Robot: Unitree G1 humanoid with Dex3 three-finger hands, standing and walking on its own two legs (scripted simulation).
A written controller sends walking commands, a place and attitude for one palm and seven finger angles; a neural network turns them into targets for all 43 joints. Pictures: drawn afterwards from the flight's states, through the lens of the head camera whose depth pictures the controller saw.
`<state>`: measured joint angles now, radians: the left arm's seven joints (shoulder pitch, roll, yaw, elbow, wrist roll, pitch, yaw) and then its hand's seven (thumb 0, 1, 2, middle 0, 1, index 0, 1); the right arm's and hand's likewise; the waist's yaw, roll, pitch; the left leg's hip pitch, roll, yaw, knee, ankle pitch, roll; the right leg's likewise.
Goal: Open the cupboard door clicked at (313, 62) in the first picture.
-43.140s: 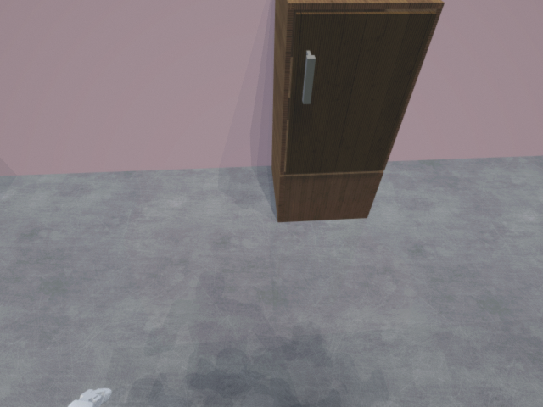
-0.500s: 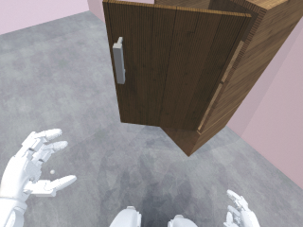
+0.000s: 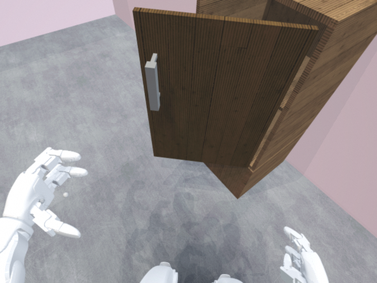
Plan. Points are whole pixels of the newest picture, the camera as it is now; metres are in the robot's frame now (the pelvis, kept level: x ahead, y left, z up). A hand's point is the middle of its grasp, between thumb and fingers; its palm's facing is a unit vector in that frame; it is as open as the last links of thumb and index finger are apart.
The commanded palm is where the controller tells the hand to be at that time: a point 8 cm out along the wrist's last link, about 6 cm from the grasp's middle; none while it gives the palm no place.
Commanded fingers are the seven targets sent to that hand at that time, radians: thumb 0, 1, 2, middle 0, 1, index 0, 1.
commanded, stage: raise the hand with hooked fingers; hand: left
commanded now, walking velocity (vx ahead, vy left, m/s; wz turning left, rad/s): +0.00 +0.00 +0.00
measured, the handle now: (154, 83) +0.59 +0.14 +0.06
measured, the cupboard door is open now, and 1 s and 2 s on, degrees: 45 45 45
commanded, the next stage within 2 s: move the hooked fingers beside the handle in 0.70 s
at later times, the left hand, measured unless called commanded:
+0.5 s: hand (66, 176) +0.29 +0.26 +0.07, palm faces -0.03 -1.00 -0.04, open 14.0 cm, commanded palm +0.26 +0.31 +0.08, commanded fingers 0.00 -0.50 0.30 -0.30 -1.20 -0.30 -1.20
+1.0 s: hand (74, 167) +0.31 +0.25 +0.07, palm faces -0.04 -1.00 -0.01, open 14.0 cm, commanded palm +0.30 +0.30 +0.07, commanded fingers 0.00 -0.50 0.30 -0.30 -1.20 -0.30 -1.20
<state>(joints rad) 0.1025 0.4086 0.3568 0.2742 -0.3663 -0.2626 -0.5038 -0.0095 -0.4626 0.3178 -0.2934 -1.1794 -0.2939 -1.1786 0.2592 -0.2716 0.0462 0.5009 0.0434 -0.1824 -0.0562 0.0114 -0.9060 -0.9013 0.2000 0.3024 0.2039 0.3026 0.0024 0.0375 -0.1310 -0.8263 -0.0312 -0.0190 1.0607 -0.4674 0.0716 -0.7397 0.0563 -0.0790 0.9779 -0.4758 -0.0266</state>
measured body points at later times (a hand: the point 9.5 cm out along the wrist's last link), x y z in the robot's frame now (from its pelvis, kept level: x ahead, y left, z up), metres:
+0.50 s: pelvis +0.00 +0.00 +0.01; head +0.06 +0.01 +0.45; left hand +0.29 +0.31 +0.07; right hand +0.14 -0.26 -0.07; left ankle +0.03 +0.07 -0.67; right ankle +0.00 -0.11 -0.67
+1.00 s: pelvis +0.00 -0.01 +0.00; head +0.06 +0.01 +0.45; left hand +0.31 +0.31 +0.07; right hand +0.15 -0.26 -0.07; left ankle +0.03 +0.07 -0.67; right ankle +0.00 -0.11 -0.67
